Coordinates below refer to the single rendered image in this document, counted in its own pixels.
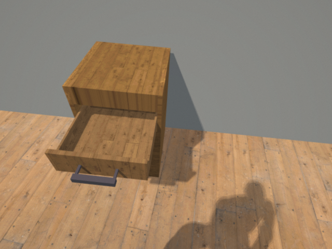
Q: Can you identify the drawer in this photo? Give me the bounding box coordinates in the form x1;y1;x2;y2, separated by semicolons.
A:
45;105;157;181

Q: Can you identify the handle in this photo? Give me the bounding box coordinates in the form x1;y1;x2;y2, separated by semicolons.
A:
70;165;119;187

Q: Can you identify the cabinet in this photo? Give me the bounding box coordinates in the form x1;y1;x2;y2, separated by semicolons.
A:
62;41;171;177

